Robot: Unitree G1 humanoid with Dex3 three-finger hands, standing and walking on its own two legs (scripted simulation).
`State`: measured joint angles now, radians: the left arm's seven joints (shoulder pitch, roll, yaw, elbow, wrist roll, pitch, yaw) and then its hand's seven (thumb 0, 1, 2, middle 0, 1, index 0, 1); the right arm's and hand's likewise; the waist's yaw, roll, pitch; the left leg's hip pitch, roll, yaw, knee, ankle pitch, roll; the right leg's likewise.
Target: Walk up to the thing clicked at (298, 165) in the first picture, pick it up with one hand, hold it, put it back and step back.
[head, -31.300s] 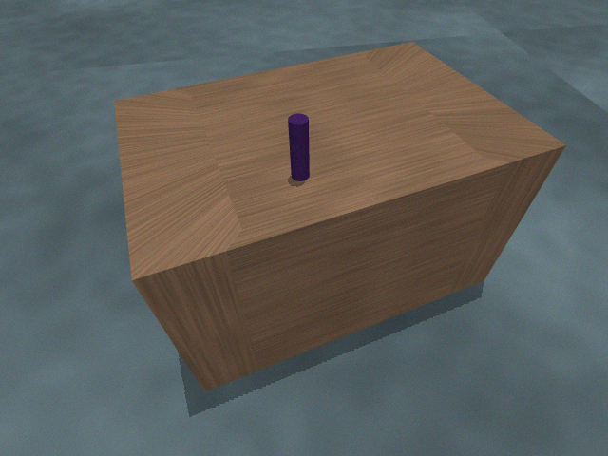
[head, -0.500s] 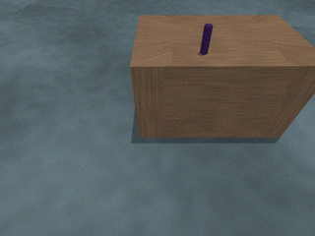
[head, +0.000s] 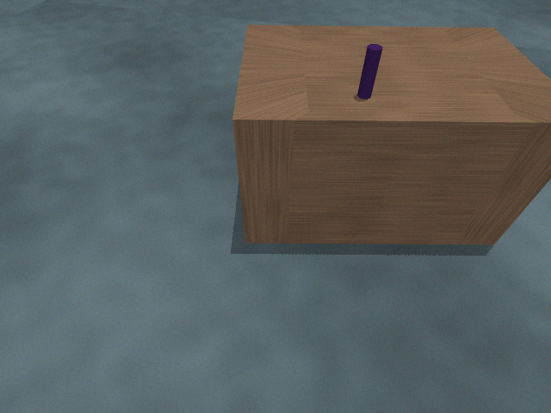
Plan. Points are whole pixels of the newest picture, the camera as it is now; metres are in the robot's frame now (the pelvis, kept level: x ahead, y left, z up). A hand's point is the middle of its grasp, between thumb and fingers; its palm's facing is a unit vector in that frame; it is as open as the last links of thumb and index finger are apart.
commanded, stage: step back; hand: right
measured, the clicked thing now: (369, 72) +1.09 -0.25 -0.04
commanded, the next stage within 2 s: stand in 0.18 s
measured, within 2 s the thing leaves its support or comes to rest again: neither
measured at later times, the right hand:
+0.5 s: hand out of the picture +0.10 -0.26 -0.14, palm faces +0.00 +0.94 -0.35, open 7.3 cm
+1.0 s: hand out of the picture +0.04 -0.27 -0.15, palm faces -0.02 +0.95 -0.32, open 7.3 cm
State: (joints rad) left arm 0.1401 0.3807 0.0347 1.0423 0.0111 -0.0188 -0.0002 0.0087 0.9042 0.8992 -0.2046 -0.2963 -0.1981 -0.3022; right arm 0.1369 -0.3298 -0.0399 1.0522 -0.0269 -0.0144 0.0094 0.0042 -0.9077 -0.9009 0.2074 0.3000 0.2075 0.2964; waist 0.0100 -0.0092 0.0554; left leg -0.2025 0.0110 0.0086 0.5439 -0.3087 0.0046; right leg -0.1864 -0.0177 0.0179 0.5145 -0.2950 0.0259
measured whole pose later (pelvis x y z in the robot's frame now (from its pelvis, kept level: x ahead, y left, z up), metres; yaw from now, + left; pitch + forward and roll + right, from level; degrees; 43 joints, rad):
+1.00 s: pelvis -0.02 -0.01 +0.01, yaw +0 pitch -2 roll +0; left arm 0.13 0.35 0.01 1.15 0.01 -0.01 -0.01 0.01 0.90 0.90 -0.20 -0.30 -0.20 -0.30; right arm 0.12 -0.35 -0.01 1.15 -0.01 -0.01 0.02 0.00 -0.91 -0.90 0.21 0.30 0.21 0.30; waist 0.00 0.01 0.05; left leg -0.12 0.02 0.00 0.32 -0.16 -0.02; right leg -0.11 -0.01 0.01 0.31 -0.16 0.01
